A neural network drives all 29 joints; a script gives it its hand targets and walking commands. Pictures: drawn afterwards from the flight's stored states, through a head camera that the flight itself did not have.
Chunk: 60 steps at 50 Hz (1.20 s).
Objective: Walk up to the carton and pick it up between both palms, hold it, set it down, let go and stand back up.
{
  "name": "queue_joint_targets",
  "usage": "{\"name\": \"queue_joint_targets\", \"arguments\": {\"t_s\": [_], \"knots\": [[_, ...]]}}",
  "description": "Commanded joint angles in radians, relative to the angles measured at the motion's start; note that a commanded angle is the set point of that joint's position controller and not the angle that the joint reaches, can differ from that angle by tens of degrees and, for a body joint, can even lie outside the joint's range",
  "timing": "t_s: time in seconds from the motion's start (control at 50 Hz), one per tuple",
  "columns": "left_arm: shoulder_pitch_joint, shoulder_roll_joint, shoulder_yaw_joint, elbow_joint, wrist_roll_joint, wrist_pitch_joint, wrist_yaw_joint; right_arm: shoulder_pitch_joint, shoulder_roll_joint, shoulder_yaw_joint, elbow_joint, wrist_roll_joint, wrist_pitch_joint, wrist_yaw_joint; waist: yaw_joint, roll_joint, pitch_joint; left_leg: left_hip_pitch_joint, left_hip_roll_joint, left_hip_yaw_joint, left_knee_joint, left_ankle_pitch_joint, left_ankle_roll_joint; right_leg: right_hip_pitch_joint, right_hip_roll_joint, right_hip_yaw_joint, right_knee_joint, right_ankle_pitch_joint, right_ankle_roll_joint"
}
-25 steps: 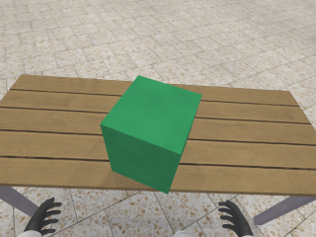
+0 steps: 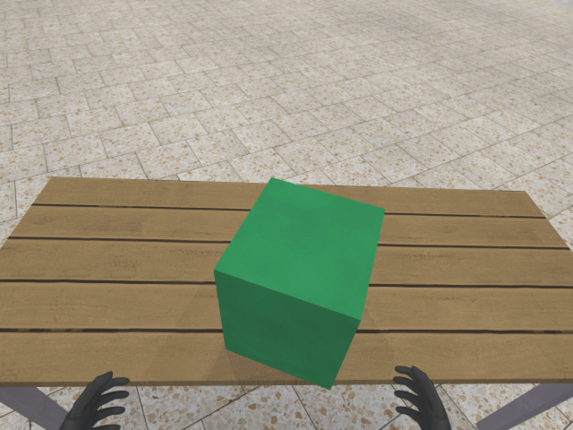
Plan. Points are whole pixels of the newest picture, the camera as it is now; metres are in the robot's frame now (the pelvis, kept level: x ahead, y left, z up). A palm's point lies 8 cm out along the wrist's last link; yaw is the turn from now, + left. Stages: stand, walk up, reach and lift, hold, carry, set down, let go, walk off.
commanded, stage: reach and lift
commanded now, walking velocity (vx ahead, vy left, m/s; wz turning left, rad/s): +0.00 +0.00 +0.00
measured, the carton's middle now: (300, 283) +0.38 -0.02 -0.04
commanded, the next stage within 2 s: none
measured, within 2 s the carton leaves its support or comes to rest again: neither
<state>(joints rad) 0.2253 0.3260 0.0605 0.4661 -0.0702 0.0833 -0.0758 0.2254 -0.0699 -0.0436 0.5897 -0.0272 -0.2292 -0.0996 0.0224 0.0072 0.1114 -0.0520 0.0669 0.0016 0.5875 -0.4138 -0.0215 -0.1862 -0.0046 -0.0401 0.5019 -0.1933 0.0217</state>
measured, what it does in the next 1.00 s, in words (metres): shifts its weight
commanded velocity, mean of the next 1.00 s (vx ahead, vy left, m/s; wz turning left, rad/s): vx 0.00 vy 0.00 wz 0.00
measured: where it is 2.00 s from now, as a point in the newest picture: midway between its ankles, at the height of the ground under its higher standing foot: outside the picture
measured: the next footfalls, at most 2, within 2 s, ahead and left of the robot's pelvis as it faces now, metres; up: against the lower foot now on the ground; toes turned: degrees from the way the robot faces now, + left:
none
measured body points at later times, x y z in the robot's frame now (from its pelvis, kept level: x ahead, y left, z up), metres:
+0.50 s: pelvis +0.04 +0.05 +0.01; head +0.04 +0.09 +0.45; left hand +0.23 +0.28 -0.04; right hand +0.19 -0.16 -0.03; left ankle -0.05 +0.13 -0.73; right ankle +0.06 -0.14 -0.73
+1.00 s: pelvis +0.02 +0.09 +0.00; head -0.01 +0.13 +0.45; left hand +0.24 +0.28 +0.00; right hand +0.18 -0.15 +0.00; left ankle -0.05 +0.13 -0.73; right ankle +0.06 -0.13 -0.73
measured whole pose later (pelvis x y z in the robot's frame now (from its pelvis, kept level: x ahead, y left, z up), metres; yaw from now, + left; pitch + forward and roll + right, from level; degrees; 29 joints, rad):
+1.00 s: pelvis +0.02 +0.09 +0.00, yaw +0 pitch -9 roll -6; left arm 0.27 0.34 -0.15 0.21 -0.23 -0.16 -0.08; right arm 0.29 -0.08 -0.07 0.49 0.15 -0.46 -0.17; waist -0.04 0.01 0.07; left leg 0.03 -0.01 0.04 0.55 -0.44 0.08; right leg -0.03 -0.06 0.00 0.31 -0.14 -0.04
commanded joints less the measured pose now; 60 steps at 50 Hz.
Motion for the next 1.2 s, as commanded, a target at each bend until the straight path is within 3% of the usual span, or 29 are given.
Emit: {"name": "queue_joint_targets", "arguments": {"t_s": [0.0, 0.12, 0.16, 0.2, 0.3, 0.36, 0.38, 0.44, 0.54, 0.56, 0.68, 0.7, 0.74, 0.76, 0.78, 0.82, 0.84, 0.86, 0.92, 0.96, 0.98, 1.0, 1.02, 1.04, 1.08, 1.1, 1.14, 1.16, 1.18], "knots": [[-0.107, 0.134, 0.016, -0.125, -0.041, -0.083, -0.012, -0.019, -0.058, -0.033, -0.083, 0.048, -0.054, -0.027, -0.027, 0.094, -0.060, -0.365, -0.030, 0.074, -0.246, 0.191, 0.015, 0.398, 0.031, 0.050, -0.073, 0.090, -0.024], [-0.063, 0.092, -0.018, -0.084, -0.027, -0.096, -0.036, -0.010, -0.082, 0.007, -0.035, 0.106, -0.128, -0.032, 0.026, 0.077, 0.030, -0.172, -0.048, 0.040, -0.242, 0.433, -0.032, 0.315, 0.045, 0.020, -0.130, 0.171, -0.070], [-0.030, 0.078, -0.029, -0.117, -0.036, -0.105, -0.047, 0.007, -0.082, 0.019, -0.077, 0.110, -0.164, -0.047, -0.001, 0.064, -0.038, -0.097, -0.051, 0.043, -0.202, 0.637, -0.063, 0.300, 0.045, 0.004, -0.157, 0.274, -0.077], [-0.077, 0.089, -0.031, -0.142, -0.037, -0.122, -0.045, 0.008, -0.096, 0.018, -0.077, 0.112, -0.179, -0.051, -0.013, 0.078, -0.045, -0.028, -0.047, 0.042, -0.190, 0.631, -0.088, 0.249, 0.040, -0.003, -0.176, 0.233, -0.086], [0.003, 0.096, -0.032, -0.200, -0.035, -0.170, -0.058, 0.083, -0.057, 0.059, -0.077, 0.143, -0.245, -0.072, 0.025, 0.111, -0.047, 0.091, -0.041, 0.026, -0.156, 0.907, -0.105, 0.211, 0.041, 0.008, -0.187, 0.297, -0.097], [0.032, 0.085, -0.057, -0.241, -0.048, -0.194, -0.047, 0.086, -0.091, 0.015, -0.076, 0.136, -0.279, -0.059, -0.003, 0.121, -0.093, 0.084, -0.030, 0.011, -0.152, 1.031, -0.132, 0.222, 0.056, 0.007, -0.195, 0.304, -0.110], [-0.026, 0.102, -0.049, -0.230, -0.078, -0.207, -0.052, 0.041, -0.077, 0.002, -0.077, 0.129, -0.283, -0.069, -0.017, 0.104, -0.087, 0.068, -0.037, 0.025, -0.154, 0.910, -0.125, 0.223, 0.049, -0.003, -0.197, 0.276, -0.107], [0.017, 0.113, -0.068, -0.280, -0.042, -0.253, -0.049, 0.090, -0.048, 0.025, -0.074, 0.153, -0.323, -0.079, -0.006, 0.160, -0.054, 0.087, -0.023, 0.006, -0.134, 0.977, -0.126, 0.211, 0.041, 0.004, -0.169, 0.277, -0.106], [0.111, 0.085, -0.096, -0.340, -0.079, -0.275, -0.061, 0.161, -0.044, 0.031, -0.133, 0.161, -0.341, -0.103, -0.041, 0.114, -0.034, 0.054, -0.026, 0.003, -0.117, 0.959, -0.119, 0.250, 0.026, 0.013, -0.187, 0.351, -0.110], [0.089, 0.091, -0.084, -0.340, -0.079, -0.272, -0.054, 0.137, -0.051, 0.031, -0.109, 0.178, -0.342, -0.091, -0.015, 0.162, -0.012, 0.058, -0.021, -0.005, -0.131, 0.983, -0.131, 0.220, 0.034, 0.004, -0.184, 0.288, -0.108], [0.093, 0.080, -0.103, -0.349, -0.062, -0.271, -0.036, 0.152, -0.065, 0.021, -0.165, 0.183, -0.347, -0.091, -0.019, 0.179, 0.043, 0.016, 0.005, -0.037, -0.139, 0.918, -0.134, 0.181, 0.022, 0.020, -0.206, 0.192, -0.130], [0.128, 0.075, -0.092, -0.418, -0.051, -0.275, -0.034, 0.149, -0.043, 0.034, -0.194, 0.190, -0.344, -0.093, 0.006, 0.171, 0.031, 0.040, 0.009, -0.053, -0.159, 0.926, -0.130, 0.173, 0.025, 0.014, -0.209, 0.177, -0.128], [0.008, 0.075, -0.116, -0.445, -0.101, -0.286, -0.021, 0.087, -0.046, 0.020, -0.260, 0.186, -0.343, -0.095, -0.045, 0.163, 0.002, -0.029, -0.010, -0.039, -0.157, 0.832, -0.125, 0.180, 0.014, 0.021, -0.213, 0.167, -0.127], [0.128, 0.089, -0.111, -0.426, -0.087, -0.288, -0.012, 0.184, -0.062, 0.022, -0.217, 0.180, -0.350, -0.085, -0.019, 0.177, -0.021, 0.018, 0.015, -0.068, -0.177, 0.913, -0.134, 0.175, 0.023, 0.007, -0.196, 0.187, -0.126], [0.074, 0.080, -0.112, -0.423, -0.106, -0.284, -0.012, 0.095, -0.098, 0.014, -0.266, 0.193, -0.344, -0.087, -0.038, 0.168, -0.048, 0.002, 0.004, -0.054, -0.162, 0.869, -0.135, 0.178, 0.018, 0.022, -0.207, 0.177, -0.125], [0.040, 0.072, -0.138, -0.403, -0.123, -0.285, -0.015, 0.099, -0.083, -0.041, -0.227, 0.154, -0.320, -0.088, -0.080, 0.152, -0.016, -0.028, 0.019, -0.089, -0.173, 0.849, -0.142, 0.178, 0.014, 0.012, -0.213, 0.157, -0.115], [0.088, 0.076, -0.148, -0.395, -0.121, -0.282, -0.017, 0.146, -0.092, -0.038, -0.200, 0.168, -0.310, -0.086, -0.067, 0.146, 0.000, -0.004, 0.038, -0.099, -0.174, 0.890, -0.141, 0.183, 0.009, 0.026, -0.212, 0.185, -0.121], [-0.142, 0.104, -0.162, -0.410, -0.136, -0.277, -0.015, 0.011, -0.090, -0.033, -0.208, 0.174, -0.289, -0.081, -0.065, 0.180, -0.054, -0.055, 0.016, -0.067, -0.174, 0.801, -0.140, 0.170, 0.013, 0.030, -0.200, 0.134, -0.128], [-0.036, 0.087, -0.184, -0.425, -0.169, -0.275, -0.001, 0.066, -0.125, -0.071, -0.241, 0.180, -0.256, -0.073, -0.115, 0.164, -0.023, -0.067, 0.040, -0.133, -0.201, 0.714, -0.140, 0.178, 0.000, 0.045, -0.188, 0.138, -0.118], [-0.186, 0.102, -0.163, -0.368, -0.174, -0.251, 0.012, -0.091, -0.127, -0.074, -0.216, 0.190, -0.203, -0.064, -0.082, 0.164, -0.025, -0.136, 0.024, -0.113, -0.212, 0.674, -0.129, 0.198, -0.002, 0.053, -0.176, 0.127, -0.119], [-0.110, 0.091, -0.122, -0.319, -0.142, -0.232, 0.017, -0.089, -0.093, -0.043, -0.211, 0.225, -0.177, -0.052, -0.004, 0.134, 0.024, -0.118, 0.035, -0.113, -0.237, 0.650, -0.098, 0.193, 0.001, 0.049, -0.177, 0.104, -0.122], [-0.154, 0.076, -0.160, -0.311, -0.182, -0.212, 0.007, -0.123, -0.113, -0.044, -0.258, 0.216, -0.148, -0.059, -0.063, 0.124, 0.005, -0.172, 0.027, -0.100, -0.224, 0.654, -0.081, 0.242, -0.005, 0.066, -0.176, 0.118, -0.121], [-0.071, 0.041, -0.160, -0.347, -0.158, -0.197, 0.005, -0.063, -0.119, -0.031, -0.264, 0.252, -0.136, -0.058, -0.046, 0.101, 0.027, -0.141, 0.056, -0.127, -0.228, 0.718, -0.080, 0.241, 0.012, 0.060, -0.169, 0.170, -0.112], [-0.136, 0.055, -0.181, -0.338, -0.178, -0.181, -0.005, -0.125, -0.134, -0.034, -0.326, 0.216, -0.118, -0.073, -0.091, 0.065, -0.036, -0.172, 0.031, -0.098, -0.228, 0.691, -0.105, 0.294, 0.008, 0.041, -0.170, 0.161, -0.093], [-0.198, 0.045, -0.156, -0.309, -0.139, -0.148, 0.003, -0.127, -0.133, -0.037, -0.326, 0.162, -0.063, -0.073, -0.063, 0.109, -0.063, -0.104, 0.047, -0.128, -0.265, 0.775, -0.144, 0.273, -0.002, 0.037, -0.186, 0.161, -0.084], [-0.288, 0.057, -0.147, -0.312, -0.173, -0.142, 0.006, -0.183, -0.149, -0.098, -0.330, 0.134, -0.047, -0.073, -0.115, 0.087, -0.088, -0.108, 0.044, -0.110, -0.249, 0.729, -0.138, 0.227, 0.020, 0.011, -0.184, 0.124, -0.084], [-0.316, 0.010, -0.152, -0.304, -0.138, -0.128, 0.022, -0.217, -0.159, -0.109, -0.270, 0.140, -0.006, -0.057, -0.068, 0.105, -0.055, -0.103, 0.081, -0.177, -0.280, 0.668, -0.146, 0.173, 0.013, 0.035, -0.171, 0.080, -0.091], [-0.524, 0.048, -0.164, -0.314, -0.176, -0.106, 0.041, -0.400, -0.183, -0.138, -0.332, 0.147, 0.024, -0.052, -0.084, 0.088, -0.071, -0.155, 0.076, -0.189, -0.293, 0.557, -0.139, 0.154, 0.000, 0.026, -0.160, 0.052, -0.086], [-0.454, 0.011, -0.173, -0.267, -0.165, -0.103, 0.049, -0.328, -0.157, -0.161, -0.276, 0.136, 0.051, -0.045, -0.103, 0.115, -0.040, -0.146, 0.099, -0.217, -0.310, 0.485, -0.139, 0.135, -0.001, 0.030, -0.157, 0.055, -0.088]]}}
